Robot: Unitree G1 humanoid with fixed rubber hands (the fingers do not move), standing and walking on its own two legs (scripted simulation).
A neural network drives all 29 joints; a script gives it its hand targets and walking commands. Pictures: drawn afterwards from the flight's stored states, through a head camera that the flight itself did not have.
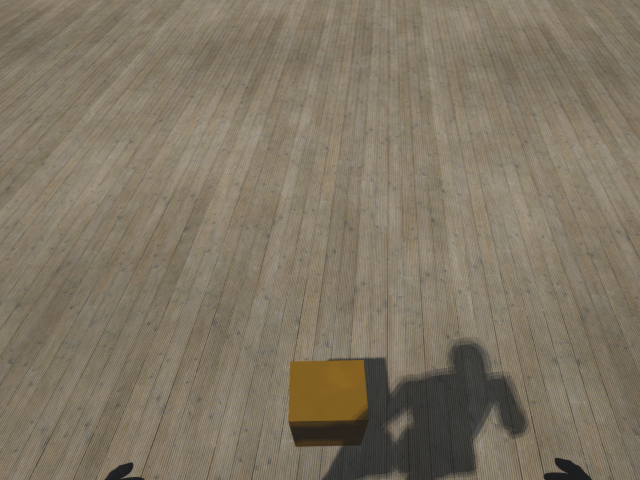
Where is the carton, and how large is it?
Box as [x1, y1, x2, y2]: [288, 360, 368, 446]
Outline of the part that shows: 363,360 290,362 288,421 296,446 360,444 368,420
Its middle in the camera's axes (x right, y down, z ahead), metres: +0.02 +0.45 +1.06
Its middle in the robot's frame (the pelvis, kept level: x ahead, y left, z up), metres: +0.39 +0.01 -0.64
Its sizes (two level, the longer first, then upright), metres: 0.191 0.146 0.280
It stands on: the floor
